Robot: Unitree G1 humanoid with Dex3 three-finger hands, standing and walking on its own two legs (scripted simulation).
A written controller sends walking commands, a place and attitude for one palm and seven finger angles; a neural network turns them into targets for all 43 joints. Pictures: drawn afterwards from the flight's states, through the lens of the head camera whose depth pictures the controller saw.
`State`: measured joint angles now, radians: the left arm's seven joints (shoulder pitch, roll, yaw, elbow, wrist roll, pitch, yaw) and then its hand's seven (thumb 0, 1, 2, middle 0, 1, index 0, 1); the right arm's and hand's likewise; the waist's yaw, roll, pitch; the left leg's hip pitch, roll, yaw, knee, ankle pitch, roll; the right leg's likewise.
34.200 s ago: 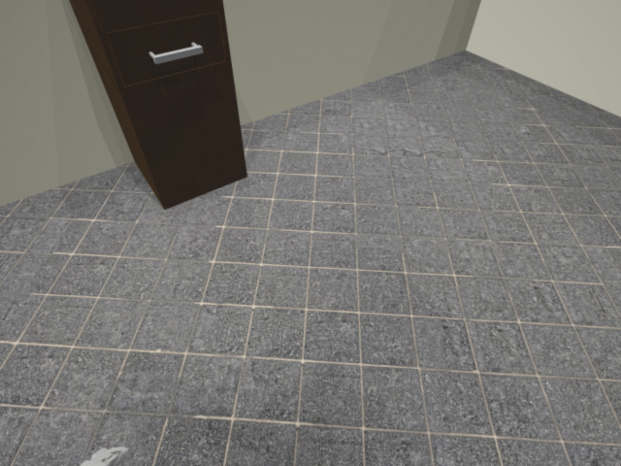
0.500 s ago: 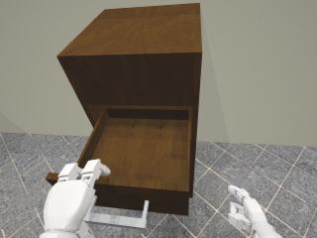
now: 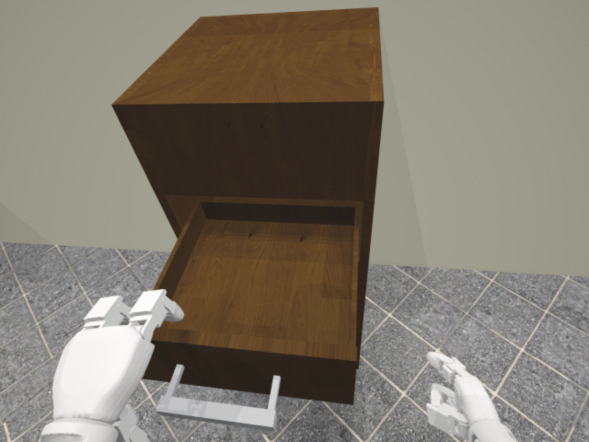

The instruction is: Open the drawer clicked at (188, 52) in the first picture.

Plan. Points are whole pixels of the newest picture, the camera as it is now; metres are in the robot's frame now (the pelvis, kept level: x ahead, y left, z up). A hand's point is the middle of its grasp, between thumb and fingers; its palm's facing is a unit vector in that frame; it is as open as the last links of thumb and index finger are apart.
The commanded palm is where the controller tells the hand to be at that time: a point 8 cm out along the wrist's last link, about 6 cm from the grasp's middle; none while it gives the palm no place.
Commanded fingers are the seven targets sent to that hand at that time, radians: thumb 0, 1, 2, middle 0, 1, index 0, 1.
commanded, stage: draw the hand back to the body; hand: left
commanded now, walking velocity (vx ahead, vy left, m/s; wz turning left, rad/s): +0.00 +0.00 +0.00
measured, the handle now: (221, 395) +0.20 +0.16 -0.07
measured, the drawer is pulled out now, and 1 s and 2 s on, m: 0.30 0.30 0.30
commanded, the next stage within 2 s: step back with the hand held close in 1.16 s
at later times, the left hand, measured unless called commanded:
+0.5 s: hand (113, 320) +0.19 +0.22 +0.16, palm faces +0.37 -0.85 -0.37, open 12.6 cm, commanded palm +0.13 +0.26 +0.17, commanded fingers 0.00 0.13 0.57 -0.25 -0.80 -0.25 -0.80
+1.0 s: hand (78, 309) +0.19 +0.25 +0.17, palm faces +0.46 -0.79 -0.40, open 8.3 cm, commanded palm +0.13 +0.29 +0.19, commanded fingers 0.00 0.90 0.90 -0.20 -0.30 -0.20 -0.30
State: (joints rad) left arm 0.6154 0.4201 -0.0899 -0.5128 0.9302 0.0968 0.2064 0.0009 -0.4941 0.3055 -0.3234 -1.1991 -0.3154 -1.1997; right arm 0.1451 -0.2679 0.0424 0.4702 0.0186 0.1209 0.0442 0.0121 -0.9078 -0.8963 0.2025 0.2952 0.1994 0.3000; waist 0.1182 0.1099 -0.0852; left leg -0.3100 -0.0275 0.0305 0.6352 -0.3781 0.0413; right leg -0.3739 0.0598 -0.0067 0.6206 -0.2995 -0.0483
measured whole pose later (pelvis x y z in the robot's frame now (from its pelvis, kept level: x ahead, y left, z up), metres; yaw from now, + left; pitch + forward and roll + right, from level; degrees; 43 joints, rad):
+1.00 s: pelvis +0.02 +0.00 +0.02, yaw +5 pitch -2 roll -1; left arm 0.52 0.33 0.28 -0.50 -0.05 -0.10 0.12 0.01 0.66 0.81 -0.23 -0.45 -0.22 -0.45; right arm 0.13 -0.21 0.03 0.62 0.02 -0.12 -0.07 0.01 -0.91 -0.90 0.20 0.30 0.20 0.30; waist 0.07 0.06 0.01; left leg -0.11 -0.05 -0.05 0.45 -0.31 0.04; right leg -0.14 0.04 -0.07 0.42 -0.25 -0.04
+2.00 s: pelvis -0.06 -0.02 +0.00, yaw +7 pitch +2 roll +0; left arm 0.63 0.37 0.36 -0.63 -0.04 -0.20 0.16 0.02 0.89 0.90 -0.22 -0.30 -0.21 -0.30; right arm 0.17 -0.19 0.00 0.56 0.01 -0.06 -0.08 0.01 -0.90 -0.90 0.21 0.30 0.20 0.30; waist 0.00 0.00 0.03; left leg -0.43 -0.06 -0.06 0.73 -0.37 0.03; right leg -0.42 0.01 -0.11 0.60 -0.21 -0.07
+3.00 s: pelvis -0.24 -0.07 +0.01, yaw +5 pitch +1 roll -2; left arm 0.65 0.39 0.38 -0.65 -0.04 -0.20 0.14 0.01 0.88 0.90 -0.22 -0.30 -0.21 -0.30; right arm 0.23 -0.20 0.01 0.64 0.03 -0.07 -0.05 0.01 -0.90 -0.90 0.21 0.30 0.21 0.30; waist -0.05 -0.03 0.01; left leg -0.34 0.02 0.05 0.69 -0.37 0.02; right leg -0.27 -0.02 -0.08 0.53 -0.28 0.00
